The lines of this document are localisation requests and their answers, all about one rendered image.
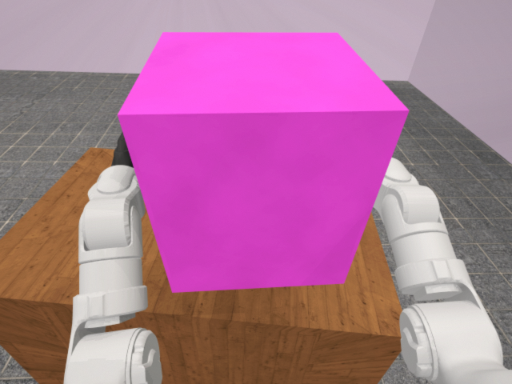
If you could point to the robot right upper arm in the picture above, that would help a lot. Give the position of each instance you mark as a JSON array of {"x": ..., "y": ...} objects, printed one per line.
[{"x": 451, "y": 343}]

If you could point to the robot left forearm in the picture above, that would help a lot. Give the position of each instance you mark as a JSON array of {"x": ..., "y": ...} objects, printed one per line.
[{"x": 110, "y": 252}]

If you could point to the carton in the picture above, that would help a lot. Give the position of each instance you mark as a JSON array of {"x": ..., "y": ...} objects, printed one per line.
[{"x": 259, "y": 155}]

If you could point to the robot right forearm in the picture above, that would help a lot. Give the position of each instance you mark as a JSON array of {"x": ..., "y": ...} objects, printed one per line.
[{"x": 427, "y": 267}]

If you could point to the robot left upper arm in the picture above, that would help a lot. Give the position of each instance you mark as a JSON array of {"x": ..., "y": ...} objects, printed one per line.
[{"x": 118, "y": 357}]

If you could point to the pedestal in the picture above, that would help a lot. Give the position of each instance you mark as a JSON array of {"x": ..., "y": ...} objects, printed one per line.
[{"x": 323, "y": 334}]

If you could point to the left robot hand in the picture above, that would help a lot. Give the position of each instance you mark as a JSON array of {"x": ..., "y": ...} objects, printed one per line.
[{"x": 121, "y": 153}]

